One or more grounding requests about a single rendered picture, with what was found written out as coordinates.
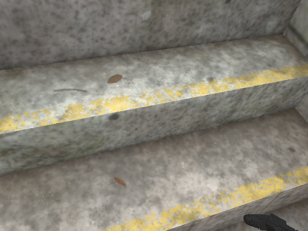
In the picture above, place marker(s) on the right robot hand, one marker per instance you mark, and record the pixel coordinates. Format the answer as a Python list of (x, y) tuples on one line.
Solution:
[(269, 222)]

